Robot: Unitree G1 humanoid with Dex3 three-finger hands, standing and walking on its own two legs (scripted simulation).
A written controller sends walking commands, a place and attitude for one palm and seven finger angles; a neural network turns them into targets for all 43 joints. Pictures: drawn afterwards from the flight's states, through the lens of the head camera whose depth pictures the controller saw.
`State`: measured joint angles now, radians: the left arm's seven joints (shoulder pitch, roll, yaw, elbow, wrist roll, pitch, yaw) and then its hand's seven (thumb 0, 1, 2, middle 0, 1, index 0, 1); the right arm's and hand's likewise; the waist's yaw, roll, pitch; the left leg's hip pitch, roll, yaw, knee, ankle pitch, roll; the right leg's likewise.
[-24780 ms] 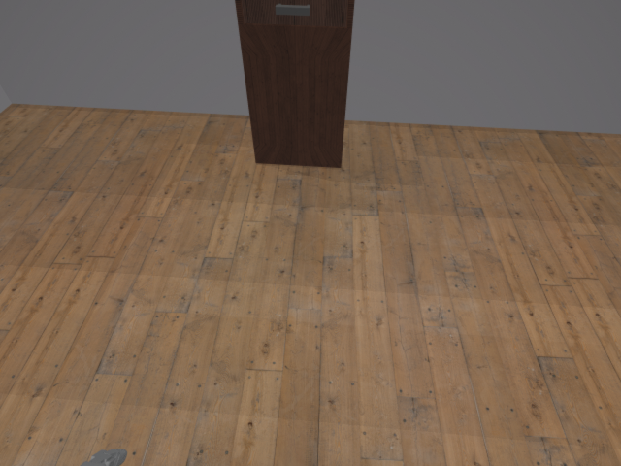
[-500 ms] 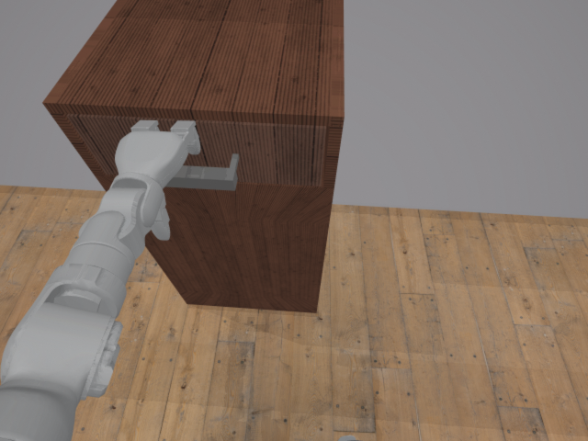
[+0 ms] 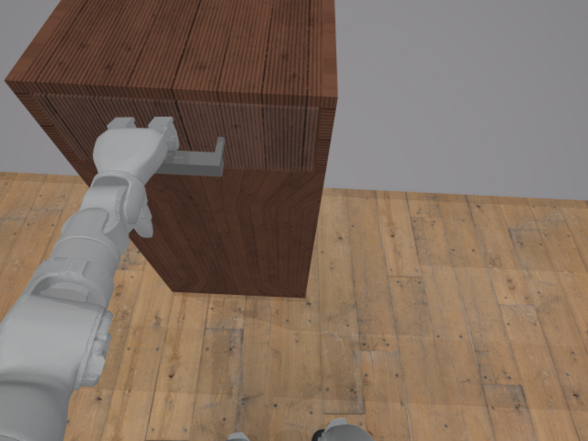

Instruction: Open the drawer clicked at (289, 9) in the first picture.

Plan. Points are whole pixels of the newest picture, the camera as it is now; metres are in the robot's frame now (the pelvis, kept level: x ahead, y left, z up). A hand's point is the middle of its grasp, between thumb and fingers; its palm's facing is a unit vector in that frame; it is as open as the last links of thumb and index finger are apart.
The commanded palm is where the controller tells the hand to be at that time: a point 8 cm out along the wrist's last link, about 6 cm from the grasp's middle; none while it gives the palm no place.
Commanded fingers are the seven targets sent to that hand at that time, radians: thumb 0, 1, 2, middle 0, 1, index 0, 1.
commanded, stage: lower the fingers behind the handle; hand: left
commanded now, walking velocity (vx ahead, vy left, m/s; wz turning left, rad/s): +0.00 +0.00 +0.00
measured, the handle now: (183, 151) +0.54 +0.14 +0.03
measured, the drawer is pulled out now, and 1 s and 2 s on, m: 0.00 0.00 0.01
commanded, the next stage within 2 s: close the thumb around the handle in 0.76 s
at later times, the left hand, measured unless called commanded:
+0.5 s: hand (152, 188) +0.48 +0.19 +0.01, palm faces -0.06 -0.02 -1.00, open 13.8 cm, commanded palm +0.46 +0.18 +0.07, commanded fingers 0.00 -0.50 0.30 -0.30 -1.20 -0.30 -1.20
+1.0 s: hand (152, 189) +0.48 +0.19 +0.01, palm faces -0.07 -0.02 -1.00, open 13.4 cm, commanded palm +0.47 +0.19 +0.07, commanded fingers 0.00 -0.05 0.49 -0.33 -1.25 -0.33 -1.25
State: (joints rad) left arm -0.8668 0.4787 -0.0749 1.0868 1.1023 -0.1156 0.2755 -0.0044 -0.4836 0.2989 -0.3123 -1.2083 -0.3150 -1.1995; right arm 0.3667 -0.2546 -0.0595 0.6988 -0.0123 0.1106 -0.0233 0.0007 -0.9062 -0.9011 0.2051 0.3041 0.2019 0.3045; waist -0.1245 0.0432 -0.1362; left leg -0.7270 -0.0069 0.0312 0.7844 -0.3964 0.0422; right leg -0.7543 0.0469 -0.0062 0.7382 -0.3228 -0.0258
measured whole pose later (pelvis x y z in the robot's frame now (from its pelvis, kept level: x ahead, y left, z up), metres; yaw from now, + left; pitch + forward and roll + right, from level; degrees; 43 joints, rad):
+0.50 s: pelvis +0.00 +0.01 -0.01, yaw +0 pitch +21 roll -2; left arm -0.84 0.42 -0.10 1.07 1.11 -0.08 0.32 0.00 -0.48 0.30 -0.28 -1.19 -0.32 -1.20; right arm 0.35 -0.23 -0.06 0.70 -0.03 0.12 -0.01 0.00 -0.91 -0.90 0.21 0.30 0.20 0.30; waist -0.12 0.06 -0.16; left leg -0.79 -0.01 0.03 0.86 -0.43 0.05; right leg -0.81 0.04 -0.01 0.80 -0.35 -0.02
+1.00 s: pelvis -0.01 +0.00 -0.01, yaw +1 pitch +20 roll -2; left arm -0.86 0.44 -0.09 1.08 1.10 -0.09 0.32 0.00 -0.41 0.33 -0.30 -1.19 -0.32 -1.21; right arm 0.35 -0.24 -0.06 0.71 -0.02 0.11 -0.02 0.00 -0.91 -0.90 0.21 0.30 0.20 0.30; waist -0.12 0.05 -0.15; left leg -0.80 -0.01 0.02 0.87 -0.42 0.04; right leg -0.82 0.05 -0.02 0.81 -0.35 -0.03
